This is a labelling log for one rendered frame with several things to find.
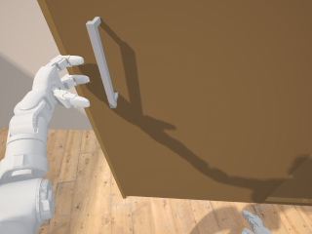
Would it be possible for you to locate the handle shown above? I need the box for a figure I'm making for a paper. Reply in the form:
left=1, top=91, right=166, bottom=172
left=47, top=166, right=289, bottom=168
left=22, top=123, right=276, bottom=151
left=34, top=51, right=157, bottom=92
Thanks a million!
left=86, top=17, right=119, bottom=108

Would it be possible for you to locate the wardrobe door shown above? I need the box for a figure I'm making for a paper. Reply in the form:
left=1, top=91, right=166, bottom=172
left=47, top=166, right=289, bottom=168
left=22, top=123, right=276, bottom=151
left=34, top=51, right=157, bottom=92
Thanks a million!
left=47, top=0, right=312, bottom=204
left=269, top=154, right=312, bottom=199

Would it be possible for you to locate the robot left forearm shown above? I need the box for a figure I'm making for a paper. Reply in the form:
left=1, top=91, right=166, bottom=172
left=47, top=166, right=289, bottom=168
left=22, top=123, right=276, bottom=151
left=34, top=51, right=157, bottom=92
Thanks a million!
left=0, top=90, right=55, bottom=185

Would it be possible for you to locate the right robot hand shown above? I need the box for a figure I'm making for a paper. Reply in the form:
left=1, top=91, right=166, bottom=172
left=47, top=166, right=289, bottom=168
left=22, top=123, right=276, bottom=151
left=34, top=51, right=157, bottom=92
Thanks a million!
left=241, top=210, right=271, bottom=234

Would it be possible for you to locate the robot left upper arm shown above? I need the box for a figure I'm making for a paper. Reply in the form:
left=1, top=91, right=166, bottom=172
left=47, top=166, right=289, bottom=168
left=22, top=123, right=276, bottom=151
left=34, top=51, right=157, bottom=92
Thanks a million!
left=0, top=177, right=55, bottom=234

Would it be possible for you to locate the left robot hand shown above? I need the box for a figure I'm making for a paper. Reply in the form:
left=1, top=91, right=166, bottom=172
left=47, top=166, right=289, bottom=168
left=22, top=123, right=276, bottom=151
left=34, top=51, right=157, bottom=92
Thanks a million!
left=32, top=55, right=90, bottom=108

